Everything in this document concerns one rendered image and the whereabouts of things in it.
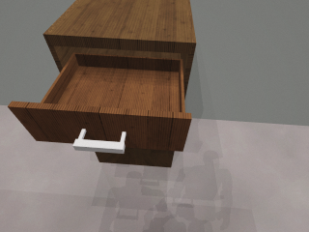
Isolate handle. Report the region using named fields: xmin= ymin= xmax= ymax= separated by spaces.
xmin=72 ymin=129 xmax=126 ymax=154

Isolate cabinet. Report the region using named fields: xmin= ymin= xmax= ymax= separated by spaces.
xmin=43 ymin=0 xmax=197 ymax=168

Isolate drawer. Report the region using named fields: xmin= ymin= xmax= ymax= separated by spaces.
xmin=8 ymin=52 xmax=192 ymax=152

